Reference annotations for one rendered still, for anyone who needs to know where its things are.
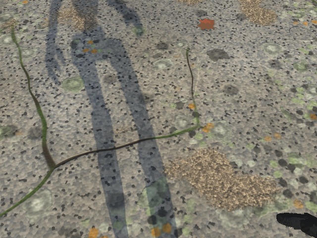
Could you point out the robot right hand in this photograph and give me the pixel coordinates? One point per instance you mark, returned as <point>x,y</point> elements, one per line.
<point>306,222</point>

